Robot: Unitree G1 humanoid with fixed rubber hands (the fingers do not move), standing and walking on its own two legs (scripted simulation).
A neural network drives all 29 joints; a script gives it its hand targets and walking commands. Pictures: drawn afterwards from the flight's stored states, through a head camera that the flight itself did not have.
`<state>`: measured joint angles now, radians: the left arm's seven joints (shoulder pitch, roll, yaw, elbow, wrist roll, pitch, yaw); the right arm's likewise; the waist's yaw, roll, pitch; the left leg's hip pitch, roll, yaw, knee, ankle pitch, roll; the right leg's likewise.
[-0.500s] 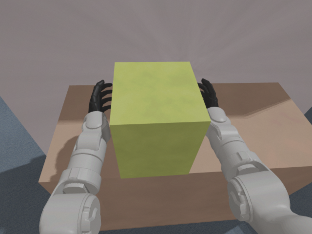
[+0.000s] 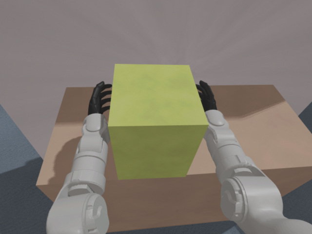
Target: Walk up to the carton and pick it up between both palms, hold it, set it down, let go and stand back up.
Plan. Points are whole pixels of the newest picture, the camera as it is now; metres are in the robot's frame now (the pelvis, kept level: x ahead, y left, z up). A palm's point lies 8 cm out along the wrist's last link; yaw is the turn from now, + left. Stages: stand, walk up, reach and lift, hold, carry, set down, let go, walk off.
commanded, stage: reach and lift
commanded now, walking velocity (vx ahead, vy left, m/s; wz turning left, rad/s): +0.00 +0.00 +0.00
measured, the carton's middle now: (152, 124) +0.42 +0.03 +0.05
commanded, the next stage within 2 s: none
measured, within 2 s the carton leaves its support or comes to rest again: leaves its support in 0.40 s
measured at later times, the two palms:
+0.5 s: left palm (93, 118) +0.38 +0.18 +0.11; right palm (209, 117) +0.40 -0.11 +0.11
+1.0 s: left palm (87, 100) +0.37 +0.18 +0.18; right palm (218, 104) +0.39 -0.11 +0.17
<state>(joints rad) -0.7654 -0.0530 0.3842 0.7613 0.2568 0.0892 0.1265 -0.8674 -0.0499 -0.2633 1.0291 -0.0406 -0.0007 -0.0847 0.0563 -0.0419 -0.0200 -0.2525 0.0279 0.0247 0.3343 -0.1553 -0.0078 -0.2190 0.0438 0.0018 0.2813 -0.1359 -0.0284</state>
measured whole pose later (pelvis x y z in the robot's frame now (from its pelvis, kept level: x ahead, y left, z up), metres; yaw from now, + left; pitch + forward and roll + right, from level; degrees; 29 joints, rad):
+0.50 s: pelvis +0.00 +0.00 +0.00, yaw +1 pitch -2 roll +0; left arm -0.62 -0.12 0.42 0.56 0.37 0.15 0.05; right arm -0.74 0.03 -0.36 1.00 -0.21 -0.18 -0.04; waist 0.03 -0.06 0.02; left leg -0.11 0.02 0.03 0.29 -0.15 0.00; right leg -0.08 0.03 -0.02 0.26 -0.15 -0.02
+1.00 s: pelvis -0.01 +0.00 +0.00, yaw +3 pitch -5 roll +0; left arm -0.75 -0.02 0.34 0.52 0.30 0.48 0.05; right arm -0.84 -0.02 -0.19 0.91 0.02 0.16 -0.12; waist -0.03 -0.05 -0.01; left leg -0.08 0.01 0.00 0.31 -0.14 0.00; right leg -0.04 0.02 -0.06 0.28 -0.15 -0.02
